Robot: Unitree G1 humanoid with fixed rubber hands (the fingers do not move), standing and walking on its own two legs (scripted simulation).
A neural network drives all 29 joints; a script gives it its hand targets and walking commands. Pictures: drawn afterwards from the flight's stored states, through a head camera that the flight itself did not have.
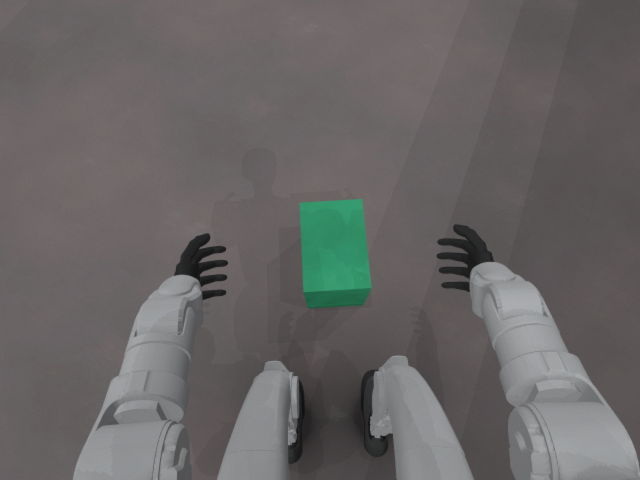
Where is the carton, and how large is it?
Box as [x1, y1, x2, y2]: [300, 199, 370, 308]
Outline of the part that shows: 361,199 300,203 303,292 308,308 363,304 370,289 370,278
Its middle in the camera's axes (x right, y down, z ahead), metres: +0.03 +0.05 +1.04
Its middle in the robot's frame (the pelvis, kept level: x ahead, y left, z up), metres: +0.53 -0.01 -0.57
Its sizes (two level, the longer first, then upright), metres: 0.230 0.159 0.227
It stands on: the floor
